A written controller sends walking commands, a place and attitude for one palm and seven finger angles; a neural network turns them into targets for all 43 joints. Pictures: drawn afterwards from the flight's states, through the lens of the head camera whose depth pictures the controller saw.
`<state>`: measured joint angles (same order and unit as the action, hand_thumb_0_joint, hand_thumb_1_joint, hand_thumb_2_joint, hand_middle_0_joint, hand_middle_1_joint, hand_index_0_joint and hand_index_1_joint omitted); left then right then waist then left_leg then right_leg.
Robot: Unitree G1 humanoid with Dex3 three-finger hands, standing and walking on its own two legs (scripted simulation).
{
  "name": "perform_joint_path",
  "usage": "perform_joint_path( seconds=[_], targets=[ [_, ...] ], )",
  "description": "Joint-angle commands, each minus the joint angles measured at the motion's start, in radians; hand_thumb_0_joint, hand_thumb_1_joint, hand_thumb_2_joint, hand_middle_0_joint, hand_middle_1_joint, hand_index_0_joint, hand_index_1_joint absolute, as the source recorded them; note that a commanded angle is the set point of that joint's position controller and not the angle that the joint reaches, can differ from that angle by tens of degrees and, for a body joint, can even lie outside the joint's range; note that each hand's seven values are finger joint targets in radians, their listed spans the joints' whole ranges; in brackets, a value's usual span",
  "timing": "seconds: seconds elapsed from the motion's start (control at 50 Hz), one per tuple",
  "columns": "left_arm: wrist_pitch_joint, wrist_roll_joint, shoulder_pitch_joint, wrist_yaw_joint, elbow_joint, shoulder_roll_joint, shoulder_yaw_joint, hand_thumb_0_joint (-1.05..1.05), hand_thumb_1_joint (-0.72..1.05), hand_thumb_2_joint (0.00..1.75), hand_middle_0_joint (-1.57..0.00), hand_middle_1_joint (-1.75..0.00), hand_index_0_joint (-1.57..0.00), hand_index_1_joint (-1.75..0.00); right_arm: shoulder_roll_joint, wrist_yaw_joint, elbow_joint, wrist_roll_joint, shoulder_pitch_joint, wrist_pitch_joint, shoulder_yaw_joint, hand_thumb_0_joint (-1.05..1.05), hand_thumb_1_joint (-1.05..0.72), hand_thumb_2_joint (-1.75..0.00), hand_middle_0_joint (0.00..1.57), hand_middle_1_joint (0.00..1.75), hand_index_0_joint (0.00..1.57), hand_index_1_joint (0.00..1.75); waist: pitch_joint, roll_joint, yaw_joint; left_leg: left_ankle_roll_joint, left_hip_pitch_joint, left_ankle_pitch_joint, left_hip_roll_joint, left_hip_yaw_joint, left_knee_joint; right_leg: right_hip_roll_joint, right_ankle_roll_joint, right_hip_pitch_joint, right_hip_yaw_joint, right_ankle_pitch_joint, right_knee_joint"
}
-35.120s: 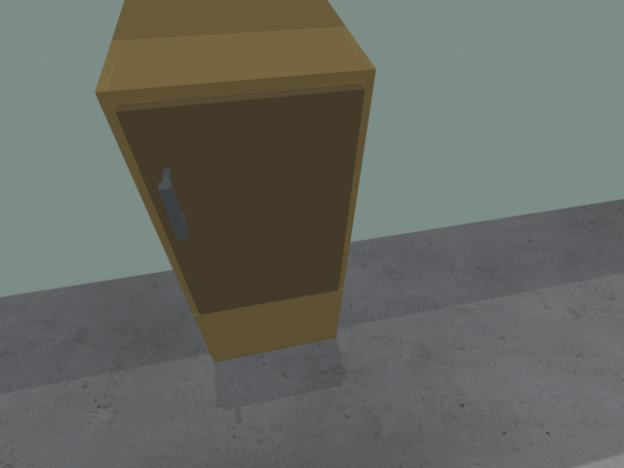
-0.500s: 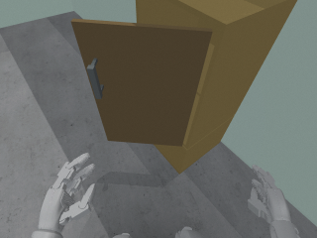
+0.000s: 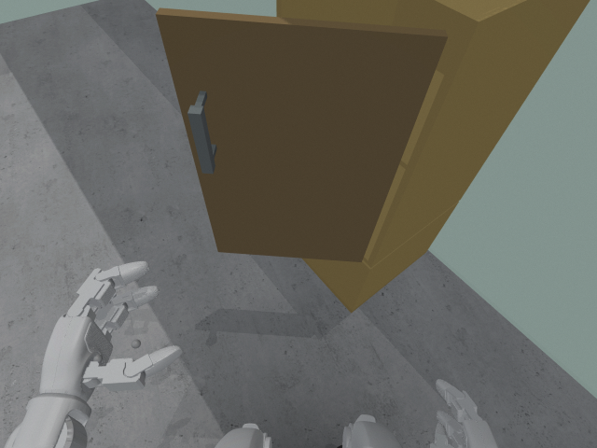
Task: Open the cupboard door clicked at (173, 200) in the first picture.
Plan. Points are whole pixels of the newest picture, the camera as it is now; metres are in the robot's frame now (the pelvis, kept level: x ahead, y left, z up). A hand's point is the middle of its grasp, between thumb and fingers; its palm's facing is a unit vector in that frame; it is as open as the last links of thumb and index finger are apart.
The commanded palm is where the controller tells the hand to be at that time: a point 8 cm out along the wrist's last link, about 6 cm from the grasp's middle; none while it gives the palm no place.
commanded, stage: raise the hand with hooked fingers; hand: left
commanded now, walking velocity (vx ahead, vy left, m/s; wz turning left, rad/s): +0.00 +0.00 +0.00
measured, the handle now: (205, 133) +0.56 +0.19 +0.07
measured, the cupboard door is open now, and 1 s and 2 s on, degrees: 48 48 48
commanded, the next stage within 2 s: move the hooked fingers beside the handle in 1.22 s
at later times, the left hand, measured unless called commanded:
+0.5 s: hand (104, 289) +0.28 +0.25 +0.07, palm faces +0.04 -1.00 -0.07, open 13.8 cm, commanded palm +0.25 +0.30 +0.08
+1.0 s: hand (112, 265) +0.30 +0.24 +0.09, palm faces +0.04 -1.00 -0.03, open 14.0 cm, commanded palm +0.27 +0.29 +0.09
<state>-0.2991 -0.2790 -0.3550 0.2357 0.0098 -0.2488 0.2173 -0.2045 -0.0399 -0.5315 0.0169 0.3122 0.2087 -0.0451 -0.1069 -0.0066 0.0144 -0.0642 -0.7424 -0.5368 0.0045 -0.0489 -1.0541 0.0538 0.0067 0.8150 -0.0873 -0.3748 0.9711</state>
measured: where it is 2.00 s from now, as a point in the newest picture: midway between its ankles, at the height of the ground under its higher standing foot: outside the picture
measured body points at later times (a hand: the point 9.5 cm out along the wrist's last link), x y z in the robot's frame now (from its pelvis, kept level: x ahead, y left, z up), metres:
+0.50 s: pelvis +0.02 -0.01 +0.01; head +0.07 +0.01 +0.46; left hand +0.27 +0.30 +0.08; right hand +0.19 -0.24 -0.06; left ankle -0.01 +0.07 -0.67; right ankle +0.06 -0.14 -0.67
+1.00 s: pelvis +0.01 -0.03 +0.03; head +0.07 -0.02 +0.47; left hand +0.30 +0.29 +0.09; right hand +0.15 -0.29 -0.06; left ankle -0.01 +0.07 -0.67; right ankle +0.06 -0.14 -0.67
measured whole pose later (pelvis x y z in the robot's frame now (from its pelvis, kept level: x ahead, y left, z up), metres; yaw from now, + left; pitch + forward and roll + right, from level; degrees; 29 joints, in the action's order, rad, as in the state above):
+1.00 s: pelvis +0.01 -0.03 +0.03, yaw +0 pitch +10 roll -1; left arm -0.31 -0.35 0.04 0.50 -0.46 -0.40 0.44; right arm -0.30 -0.07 -0.56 0.03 0.31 0.20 -0.04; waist -0.08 -0.01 0.02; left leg -0.02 -0.58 -0.47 -0.02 -0.03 -0.88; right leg 0.02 -0.03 0.66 -0.11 -0.33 0.82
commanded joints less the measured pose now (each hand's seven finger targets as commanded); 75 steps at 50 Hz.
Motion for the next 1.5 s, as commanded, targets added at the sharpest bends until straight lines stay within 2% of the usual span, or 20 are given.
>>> perform_joint_path(
  seconds=[0.0,0.04,0.08,0.16,0.26,0.36,0.46,0.56,0.64,0.7,0.78,0.9,0.96,1.04,1.06,1.08,1.16,1.3,1.36,1.48],
  targets=[
    [-0.159,0.019,0.122,-0.01,0.204,-0.122,0.036,0.0,-0.15,0.45,-0.27,-0.98,-0.27,-0.98,-0.183,-0.004,0.145,-0.003,-0.086,0.072,0.077,0.0,-0.9,-0.9,0.2,0.3,0.2,0.3,-0.165,-0.082,-0.001,0.101,0.068,0.297,-0.021,0.137,0.214,-0.056,-0.043,-0.107,-0.025,0.021,-0.041],
    [-0.162,0.026,0.138,0.02,0.19,-0.131,0.022,0.0,-0.2,0.43,-0.28,-1.0,-0.28,-1.0,-0.199,-0.007,0.141,0.003,-0.072,0.08,0.081,0.0,-0.9,-0.9,0.2,0.3,0.2,0.3,-0.182,-0.11,0.008,0.102,0.085,0.287,-0.022,0.142,0.214,-0.051,-0.041,-0.101,-0.02,0.013,-0.049],
    [-0.131,0.013,0.166,0.064,0.153,-0.148,0.027,0.0,-0.24,0.41,-0.28,-1.03,-0.28,-1.03,-0.213,-0.014,0.141,0.014,-0.064,0.079,0.084,0.0,-0.9,-0.9,0.2,0.3,0.2,0.3,-0.181,-0.084,0.019,0.097,0.092,0.272,-0.023,0.148,0.224,-0.056,-0.038,-0.117,-0.016,0.015,-0.069],
    [-0.073,-0.025,0.203,0.091,0.153,-0.266,0.151,0.0,-0.34,0.37,-0.29,-1.1,-0.29,-1.1,-0.22,-0.031,0.146,0.021,-0.062,0.074,0.081,0.0,-0.9,-0.9,0.2,0.3,0.2,0.3,-0.228,-0.106,-0.019,0.102,0.125,0.361,-0.016,0.145,0.245,-0.059,-0.044,-0.212,-0.014,0.076,-0.087],
    [-0.063,-0.066,0.224,0.08,0.128,-0.275,0.208,0.0,-0.45,0.32,-0.3,-1.17,-0.3,-1.17,-0.202,-0.028,0.136,0.017,-0.053,0.063,0.072,0.0,-0.9,-0.9,0.2,0.3,0.2,0.3,-0.228,-0.121,-0.033,0.112,0.182,0.529,-0.02,0.132,0.244,-0.067,-0.043,-0.261,-0.017,0.188,-0.102],
    [-0.037,-0.054,0.301,0.127,0.006,-0.251,0.166,0.0,-0.5,0.3,-0.3,-1.2,-0.3,-1.2,-0.216,-0.023,0.128,0.02,-0.047,0.053,0.069,0.0,-0.9,-0.9,0.2,0.3,0.2,0.3,-0.17,-0.107,0.0,0.102,0.165,0.503,-0.02,0.116,0.249,-0.064,-0.04,-0.256,-0.012,0.207,-0.128],
    [0.0,-0.068,0.4,0.193,-0.077,-0.341,0.232,0.0,-0.5,0.3,-0.3,-1.2,-0.3,-1.2,-0.229,-0.035,0.122,0.021,-0.046,0.05,0.067,0.0,-0.9,-0.9,0.2,0.3,0.2,0.3,-0.207,-0.051,0.001,0.083,0.163,0.461,-0.013,0.106,0.26,-0.064,-0.038,-0.307,0.002,0.224,-0.158],
    [-0.047,-0.099,0.505,0.212,-0.079,-0.426,0.318,0.0,-0.5,0.3,-0.3,-1.2,-0.3,-1.2,-0.223,-0.043,0.102,0.015,-0.046,0.053,0.06,0.0,-0.9,-0.9,0.2,0.3,0.2,0.3,-0.264,-0.093,-0.017,0.077,0.191,0.505,-0.008,0.096,0.264,-0.061,-0.042,-0.378,0.023,0.284,-0.17],
    [-0.049,-0.098,0.542,0.235,-0.191,-0.403,0.299,0.0,-0.5,0.3,-0.3,-1.2,-0.3,-1.2,-0.224,-0.044,0.084,0.02,-0.044,0.05,0.06,0.0,-0.9,-0.9,0.2,0.3,0.2,0.3,-0.21,-0.08,-0.002,0.066,0.168,0.427,-0.005,0.085,0.284,-0.055,-0.037,-0.367,0.029,0.241,-0.199],
    [-0.026,-0.094,0.578,0.267,-0.26,-0.432,0.311,0.0,-0.5,0.3,-0.3,-1.2,-0.3,-1.2,-0.231,-0.047,0.084,0.024,-0.038,0.043,0.06,0.0,-0.9,-0.9,0.2,0.3,0.2,0.3,-0.214,-0.089,-0.004,0.059,0.169,0.417,-0.004,0.077,0.297,-0.052,-0.038,-0.389,0.038,0.244,-0.216],
    [-0.012,-0.103,0.529,0.299,-0.293,-0.401,0.291,0.0,-0.5,0.3,-0.3,-1.2,-0.3,-1.2,-0.234,-0.042,0.097,0.026,-0.034,0.045,0.064,0.0,-0.9,-0.9,0.2,0.3,0.2,0.3,-0.224,-0.037,-0.013,0.051,0.164,0.414,-0.001,0.071,0.307,-0.05,-0.038,-0.414,0.044,0.251,-0.231],
    [-0.069,-0.109,0.559,0.262,-0.261,-0.439,0.343,0.0,-0.5,0.3,-0.3,-1.2,-0.3,-1.2,-0.227,-0.034,0.101,0.018,-0.031,0.041,0.067,0.0,-0.9,-0.9,0.2,0.3,0.2,0.3,-0.217,-0.024,-0.014,0.048,0.144,0.369,0.003,0.059,0.309,-0.048,-0.033,-0.428,0.064,0.218,-0.242],
    [-0.091,-0.099,0.6,0.249,-0.255,-0.445,0.337,0.0,-0.5,0.3,-0.3,-1.2,-0.3,-1.2,-0.227,-0.037,0.096,0.017,-0.04,0.041,0.065,0.0,-0.9,-0.9,0.2,0.3,0.2,0.3,-0.19,-0.075,-0.01,0.048,0.135,0.32,0.003,0.054,0.309,-0.044,-0.036,-0.413,0.081,0.157,-0.251],
    [-0.098,-0.083,0.585,0.257,-0.24,-0.429,0.311,0.0,-0.5,0.3,-0.3,-1.2,-0.3,-1.2,-0.221,-0.042,0.095,0.02,-0.036,0.043,0.068,0.0,-0.9,-0.9,0.2,0.3,0.2,0.3,-0.233,-0.104,-0.01,0.044,0.168,0.352,0.003,0.055,0.316,-0.042,-0.034,-0.431,0.075,0.199,-0.248],
    [-0.095,-0.087,0.586,0.263,-0.245,-0.441,0.317,0.0,-0.5,0.3,-0.3,-1.2,-0.3,-1.2,-0.226,-0.043,0.096,0.015,-0.03,0.043,0.067,0.0,-0.9,-0.9,0.2,0.3,0.2,0.3,-0.239,-0.065,-0.004,0.042,0.165,0.362,0.0,0.057,0.31,-0.045,-0.034,-0.442,0.076,0.218,-0.244],
    [-0.094,-0.089,0.58,0.271,-0.247,-0.427,0.31,0.0,-0.5,0.3,-0.3,-1.2,-0.3,-1.2,-0.223,-0.044,0.093,0.019,-0.031,0.042,0.066,0.0,-0.9,-0.9,0.2,0.3,0.2,0.3,-0.245,-0.076,-0.005,0.042,0.173,0.366,0.001,0.056,0.312,-0.047,-0.033,-0.442,0.076,0.226,-0.246],
    [-0.084,-0.106,0.599,0.278,-0.286,-0.428,0.316,0.0,-0.5,0.3,-0.3,-1.2,-0.3,-1.2,-0.227,-0.048,0.093,0.021,-0.045,0.042,0.06,0.0,-0.9,-0.9,0.2,0.3,0.2,0.3,-0.174,-0.055,-0.004,0.046,0.144,0.314,0.001,0.061,0.319,-0.047,-0.035,-0.412,0.075,0.163,-0.259],
    [-0.079,-0.098,0.606,0.288,-0.292,-0.412,0.3,0.0,-0.5,0.3,-0.3,-1.2,-0.3,-1.2,-0.224,-0.048,0.095,0.021,-0.041,0.045,0.06,0.0,-0.9,-0.9,0.2,0.3,0.2,0.3,-0.21,-0.068,-0.008,0.047,0.169,0.349,0.002,0.061,0.322,-0.047,-0.035,-0.418,0.067,0.206,-0.245],
    [-0.085,-0.095,0.709,0.286,-0.297,-0.411,0.281,0.0,-0.5,0.3,-0.3,-1.2,-0.3,-1.2,-0.228,-0.054,0.081,0.018,-0.032,0.045,0.06,0.0,-0.9,-0.9,0.2,0.3,0.2,0.3,-0.191,-0.032,0.017,0.048,0.17,0.346,-0.002,0.068,0.313,-0.053,-0.034,-0.384,0.06,0.206,-0.238],
    [-0.088,-0.066,0.82,0.273,-0.368,-0.427,0.268,0.0,-0.5,0.3,-0.3,-1.2,-0.3,-1.2,-0.23,-0.062,0.062,0.018,-0.02,0.041,0.057,0.0,-0.9,-0.9,0.2,0.3,0.2,0.3,-0.208,-0.08,0.019,0.056,0.181,0.319,-0.002,0.08,0.321,-0.05,-0.038,-0.343,0.052,0.162,-0.225]
  ],
)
